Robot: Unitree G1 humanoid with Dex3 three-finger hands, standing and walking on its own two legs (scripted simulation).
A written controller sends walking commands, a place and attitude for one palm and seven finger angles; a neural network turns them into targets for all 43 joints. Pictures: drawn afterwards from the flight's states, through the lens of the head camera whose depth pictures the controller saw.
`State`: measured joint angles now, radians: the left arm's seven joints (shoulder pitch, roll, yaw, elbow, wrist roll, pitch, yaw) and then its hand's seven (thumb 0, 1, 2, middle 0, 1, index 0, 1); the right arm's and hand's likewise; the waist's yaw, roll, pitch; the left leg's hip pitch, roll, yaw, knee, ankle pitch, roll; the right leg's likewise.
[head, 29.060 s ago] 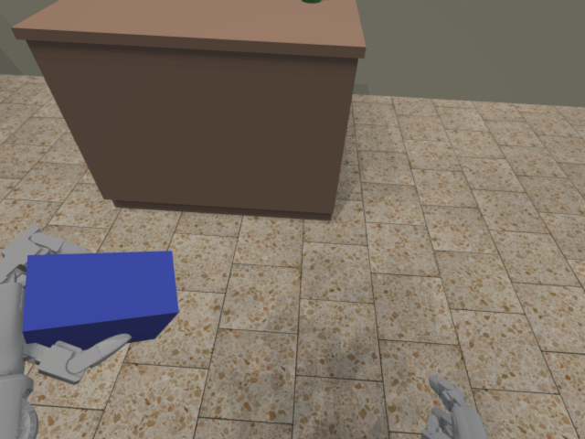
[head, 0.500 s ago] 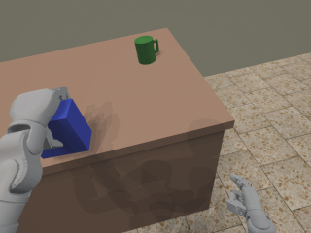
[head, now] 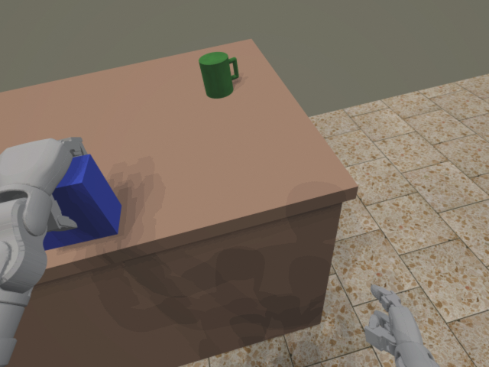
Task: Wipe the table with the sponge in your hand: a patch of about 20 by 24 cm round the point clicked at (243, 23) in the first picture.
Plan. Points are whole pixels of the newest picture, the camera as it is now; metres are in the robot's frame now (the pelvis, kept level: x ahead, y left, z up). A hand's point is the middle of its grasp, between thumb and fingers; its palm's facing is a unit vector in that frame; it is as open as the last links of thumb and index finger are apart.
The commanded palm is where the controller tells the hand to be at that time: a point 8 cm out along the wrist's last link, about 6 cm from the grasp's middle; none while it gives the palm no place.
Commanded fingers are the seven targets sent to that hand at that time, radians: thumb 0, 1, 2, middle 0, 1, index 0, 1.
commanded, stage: move the sponge above the wiping area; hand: left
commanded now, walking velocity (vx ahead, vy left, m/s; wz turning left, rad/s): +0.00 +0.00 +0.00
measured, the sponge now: (73, 212) +0.28 +0.33 +0.13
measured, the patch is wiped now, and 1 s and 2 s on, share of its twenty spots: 0.00 0.00 0.00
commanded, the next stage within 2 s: none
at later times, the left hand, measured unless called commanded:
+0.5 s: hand (45, 188) +0.28 +0.34 +0.19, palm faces +0.08 +0.02 -1.00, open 10.7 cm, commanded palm +0.24 +0.33 +0.27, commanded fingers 0.00 0.10 1.30 -1.20 -1.60 -1.20 -1.60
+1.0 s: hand (48, 188) +0.28 +0.33 +0.20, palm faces +0.06 +0.01 -1.00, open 10.7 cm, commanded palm +0.23 +0.32 +0.28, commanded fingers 0.00 0.10 1.30 -1.20 -1.60 -1.20 -1.60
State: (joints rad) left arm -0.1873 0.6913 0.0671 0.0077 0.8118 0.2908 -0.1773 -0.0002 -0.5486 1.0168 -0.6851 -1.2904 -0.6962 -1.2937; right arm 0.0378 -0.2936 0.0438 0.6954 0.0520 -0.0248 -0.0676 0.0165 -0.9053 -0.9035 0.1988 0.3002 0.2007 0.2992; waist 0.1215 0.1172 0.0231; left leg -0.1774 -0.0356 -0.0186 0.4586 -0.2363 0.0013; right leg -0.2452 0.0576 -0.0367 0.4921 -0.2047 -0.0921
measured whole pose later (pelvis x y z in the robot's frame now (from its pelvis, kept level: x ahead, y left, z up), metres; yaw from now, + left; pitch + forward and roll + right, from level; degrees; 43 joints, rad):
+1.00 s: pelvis +0.00 +0.02 +0.00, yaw +0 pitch -3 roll +1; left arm -0.17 0.69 0.04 -0.11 0.82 0.36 -0.25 0.00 -0.55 1.02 -0.68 -1.29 -0.69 -1.29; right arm 0.01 -0.28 0.07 0.66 0.06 -0.01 -0.06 0.02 -0.90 -0.90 0.20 0.30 0.20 0.30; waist 0.14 0.12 0.02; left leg -0.16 -0.06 -0.02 0.43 -0.22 0.03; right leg -0.23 0.04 -0.03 0.47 -0.20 -0.07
